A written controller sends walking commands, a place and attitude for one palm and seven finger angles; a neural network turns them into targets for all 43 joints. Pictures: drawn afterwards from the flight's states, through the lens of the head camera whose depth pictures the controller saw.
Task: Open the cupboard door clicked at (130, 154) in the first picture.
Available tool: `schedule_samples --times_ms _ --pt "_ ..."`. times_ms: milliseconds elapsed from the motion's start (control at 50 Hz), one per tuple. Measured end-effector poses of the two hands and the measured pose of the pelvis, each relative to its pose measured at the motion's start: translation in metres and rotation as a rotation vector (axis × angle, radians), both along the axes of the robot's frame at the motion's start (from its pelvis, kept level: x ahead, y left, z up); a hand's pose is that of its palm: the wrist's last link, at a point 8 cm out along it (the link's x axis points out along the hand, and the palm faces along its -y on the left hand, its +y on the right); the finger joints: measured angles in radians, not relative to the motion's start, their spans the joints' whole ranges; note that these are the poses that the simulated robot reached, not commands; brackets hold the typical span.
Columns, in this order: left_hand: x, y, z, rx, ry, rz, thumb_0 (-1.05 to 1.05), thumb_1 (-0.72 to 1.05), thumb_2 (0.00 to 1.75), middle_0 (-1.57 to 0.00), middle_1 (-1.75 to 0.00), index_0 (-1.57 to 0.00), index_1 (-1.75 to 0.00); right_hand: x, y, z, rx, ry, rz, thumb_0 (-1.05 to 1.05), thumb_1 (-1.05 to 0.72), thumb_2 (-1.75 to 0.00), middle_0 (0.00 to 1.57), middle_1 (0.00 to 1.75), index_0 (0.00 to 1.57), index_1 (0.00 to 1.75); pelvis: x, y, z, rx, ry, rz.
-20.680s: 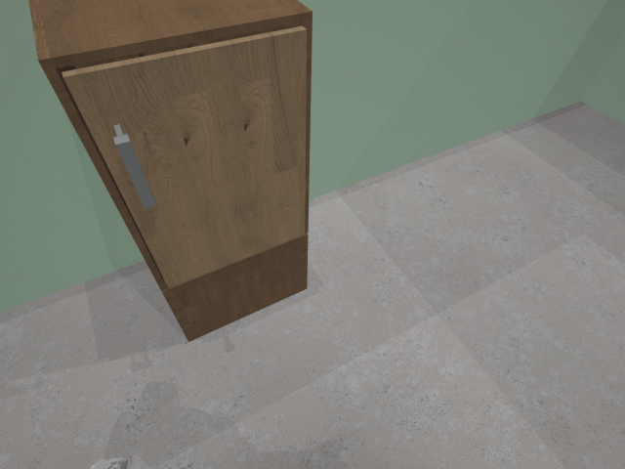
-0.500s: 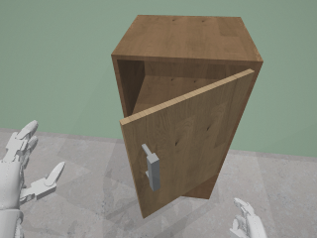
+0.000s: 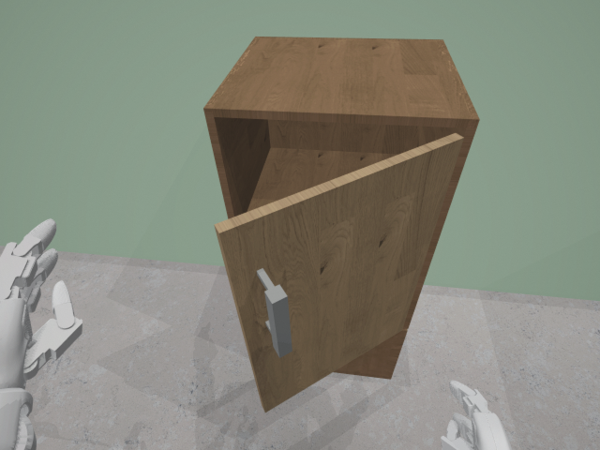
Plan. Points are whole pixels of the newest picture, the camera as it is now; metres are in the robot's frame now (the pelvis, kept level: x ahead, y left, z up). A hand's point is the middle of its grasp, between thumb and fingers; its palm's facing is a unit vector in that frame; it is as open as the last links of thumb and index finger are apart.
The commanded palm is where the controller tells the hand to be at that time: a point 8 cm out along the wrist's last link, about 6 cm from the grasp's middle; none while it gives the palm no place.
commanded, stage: step back with the hand held close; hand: left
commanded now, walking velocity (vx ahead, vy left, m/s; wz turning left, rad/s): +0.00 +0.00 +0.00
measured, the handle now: (273, 313) +0.31 +0.09 +0.00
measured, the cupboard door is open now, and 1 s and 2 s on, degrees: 38 38 38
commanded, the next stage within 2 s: stop stepping back and stand still in 1.48 s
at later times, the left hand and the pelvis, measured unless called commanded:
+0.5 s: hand (59, 344) +0.16 +0.27 +0.15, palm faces +0.33 -0.79 -0.52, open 7.4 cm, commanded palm +0.11 +0.31 +0.17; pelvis -0.04 +0.02 +0.00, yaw -2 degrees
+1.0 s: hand out of the picture +0.07 +0.29 +0.16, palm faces +0.46 -0.76 -0.47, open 7.4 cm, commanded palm +0.01 +0.34 +0.17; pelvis -0.13 +0.03 -0.03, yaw +1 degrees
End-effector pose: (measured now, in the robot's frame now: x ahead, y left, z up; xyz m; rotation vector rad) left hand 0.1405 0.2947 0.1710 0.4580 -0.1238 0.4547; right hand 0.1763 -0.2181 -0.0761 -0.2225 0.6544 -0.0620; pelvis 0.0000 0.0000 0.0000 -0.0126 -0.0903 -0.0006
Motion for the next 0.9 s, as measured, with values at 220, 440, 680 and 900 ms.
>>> schedule_samples --times_ms 220,440,680,900 --pt "0.0 0.006 0.009 0.069 -0.014 -0.006 0.02 0.89 0.89 -0.21 -0.3 -0.21 -0.31 -0.014 -0.002 -0.004 0.022 0.028 -0.02 0.02 -0.9 -0.9 0.2 0.3 0.2 0.3 -0.014 -0.002 0.001 -0.006 0.035 -0.005" --pt "-0.006 0.004 -0.006 0.102 0.079 -0.127 0.02 0.89 0.89 -0.21 -0.3 -0.21 -0.31 -0.051 -0.019 -0.002 -0.045 0.084 -0.138 0.02 -0.9 -0.9 0.2 0.3 0.2 0.3 -0.036 0.013 -0.002 0.004 0.085 -0.032" --pt "-0.052 0.027 0.002 0.158 -0.035 -0.098 0.01 0.89 0.89 -0.21 -0.3 -0.21 -0.31 -0.088 0.002 0.002 -0.05 0.027 -0.127 0.02 -0.9 -0.9 0.2 0.3 0.2 0.3 -0.076 0.028 -0.012 0.007 0.066 -0.028" --pt "-0.097 0.032 -0.002 0.158 -0.122 -0.055 0.02 0.89 0.89 -0.21 -0.3 -0.21 -0.31 -0.129 0.016 -0.014 -0.065 0.066 -0.061 0.02 -0.9 -0.9 0.2 0.3 0.2 0.3 -0.112 0.03 -0.022 -0.006 0.058 0.019"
